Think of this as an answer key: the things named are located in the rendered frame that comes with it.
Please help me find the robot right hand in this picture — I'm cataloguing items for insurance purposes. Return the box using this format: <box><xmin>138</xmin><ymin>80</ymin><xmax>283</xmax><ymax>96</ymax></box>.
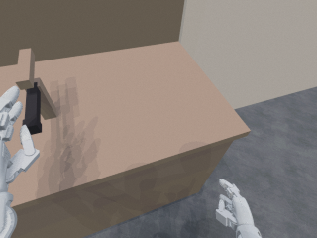
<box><xmin>216</xmin><ymin>178</ymin><xmax>255</xmax><ymax>232</ymax></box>

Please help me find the robot left hand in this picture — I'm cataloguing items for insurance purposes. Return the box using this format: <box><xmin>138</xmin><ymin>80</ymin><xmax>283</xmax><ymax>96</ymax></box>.
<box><xmin>0</xmin><ymin>85</ymin><xmax>40</xmax><ymax>192</ymax></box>

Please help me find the left robot forearm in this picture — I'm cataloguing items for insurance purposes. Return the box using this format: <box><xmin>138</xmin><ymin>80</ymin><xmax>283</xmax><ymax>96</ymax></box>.
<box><xmin>0</xmin><ymin>191</ymin><xmax>18</xmax><ymax>238</ymax></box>

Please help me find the right robot forearm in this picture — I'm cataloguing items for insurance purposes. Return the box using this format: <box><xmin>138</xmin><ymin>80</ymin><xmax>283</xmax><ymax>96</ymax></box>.
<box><xmin>236</xmin><ymin>224</ymin><xmax>262</xmax><ymax>238</ymax></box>

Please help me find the counter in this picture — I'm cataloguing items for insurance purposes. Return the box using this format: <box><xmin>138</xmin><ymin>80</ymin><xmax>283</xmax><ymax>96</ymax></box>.
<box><xmin>0</xmin><ymin>0</ymin><xmax>251</xmax><ymax>238</ymax></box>

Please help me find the tap lever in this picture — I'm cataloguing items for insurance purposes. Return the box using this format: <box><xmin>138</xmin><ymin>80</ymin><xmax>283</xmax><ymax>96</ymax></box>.
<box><xmin>22</xmin><ymin>82</ymin><xmax>42</xmax><ymax>135</ymax></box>

